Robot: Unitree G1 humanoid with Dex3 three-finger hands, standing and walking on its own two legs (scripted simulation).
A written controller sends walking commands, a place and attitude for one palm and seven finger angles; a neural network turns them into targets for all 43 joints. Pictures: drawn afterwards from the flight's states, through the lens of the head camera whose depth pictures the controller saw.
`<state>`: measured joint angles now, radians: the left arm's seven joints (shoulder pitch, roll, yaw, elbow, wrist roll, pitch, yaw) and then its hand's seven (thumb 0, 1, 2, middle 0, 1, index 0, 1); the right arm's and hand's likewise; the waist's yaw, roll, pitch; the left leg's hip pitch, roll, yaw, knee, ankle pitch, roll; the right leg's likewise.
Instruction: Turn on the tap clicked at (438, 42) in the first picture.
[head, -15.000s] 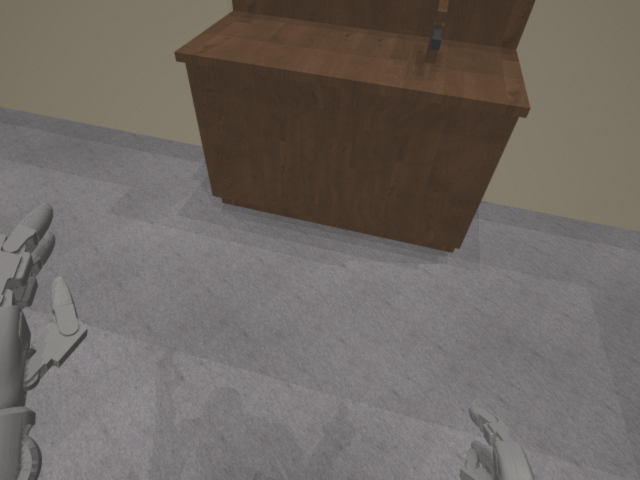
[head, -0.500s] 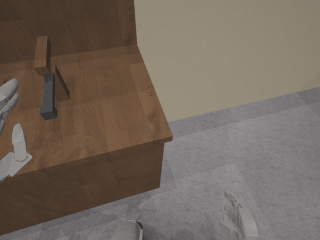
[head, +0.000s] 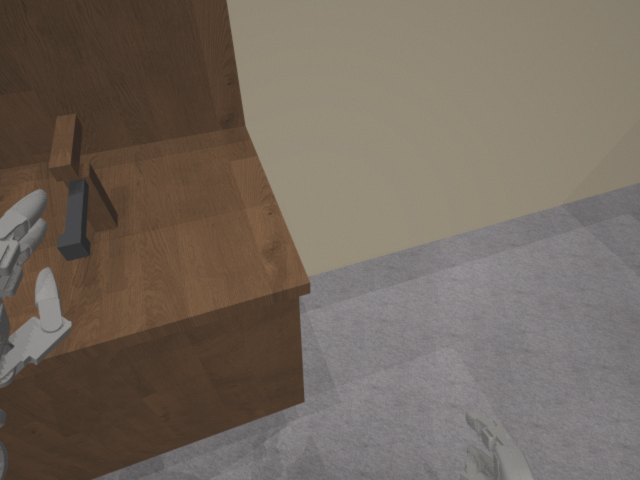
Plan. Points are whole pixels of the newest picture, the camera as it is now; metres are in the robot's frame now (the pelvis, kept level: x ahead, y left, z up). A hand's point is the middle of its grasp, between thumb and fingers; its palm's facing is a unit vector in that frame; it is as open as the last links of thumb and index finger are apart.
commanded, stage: come to a stop and stand still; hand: left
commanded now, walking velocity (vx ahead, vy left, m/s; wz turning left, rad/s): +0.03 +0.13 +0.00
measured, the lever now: (74, 245) +0.38 +0.35 +0.08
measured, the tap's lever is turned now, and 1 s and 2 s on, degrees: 0 0 0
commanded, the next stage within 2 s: look again from close up in 1.04 s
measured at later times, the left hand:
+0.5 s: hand (55, 318) +0.23 +0.26 +0.16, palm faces +0.37 -0.82 -0.43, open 7.4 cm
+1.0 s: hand (27, 310) +0.23 +0.29 +0.16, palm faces +0.36 -0.86 -0.37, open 7.4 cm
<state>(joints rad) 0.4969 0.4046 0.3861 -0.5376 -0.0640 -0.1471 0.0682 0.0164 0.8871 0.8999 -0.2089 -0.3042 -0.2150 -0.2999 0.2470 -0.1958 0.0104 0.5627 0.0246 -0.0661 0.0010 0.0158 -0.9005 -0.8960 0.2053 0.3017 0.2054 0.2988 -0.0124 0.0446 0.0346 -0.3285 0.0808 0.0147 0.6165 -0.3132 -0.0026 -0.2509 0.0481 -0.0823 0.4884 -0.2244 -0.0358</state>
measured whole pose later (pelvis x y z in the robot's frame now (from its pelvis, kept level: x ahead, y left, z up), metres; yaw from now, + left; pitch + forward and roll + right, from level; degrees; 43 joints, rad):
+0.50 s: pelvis +0.02 +0.01 +0.01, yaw +1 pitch +0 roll -1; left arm 0.53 0.38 0.36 -0.52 -0.08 -0.14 0.12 0.02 0.89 0.90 -0.21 -0.30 -0.22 -0.30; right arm 0.15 -0.22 0.00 0.56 0.03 -0.06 -0.05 0.02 -0.90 -0.90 0.20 0.30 0.20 0.30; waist 0.01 0.03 0.06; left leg -0.23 -0.01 0.00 0.52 -0.28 0.03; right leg -0.21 0.01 -0.07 0.46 -0.24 -0.01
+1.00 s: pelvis +0.02 +0.05 +0.01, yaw +0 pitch -1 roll -2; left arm 0.48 0.36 0.33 -0.51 -0.06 -0.14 0.12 0.02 0.89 0.90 -0.21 -0.30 -0.21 -0.30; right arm 0.20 -0.19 0.02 0.57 0.01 -0.07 -0.04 0.02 -0.90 -0.90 0.21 0.30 0.21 0.30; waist 0.02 0.00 0.06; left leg -0.20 -0.05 0.03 0.46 -0.25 0.07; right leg -0.17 -0.03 -0.04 0.39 -0.19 0.04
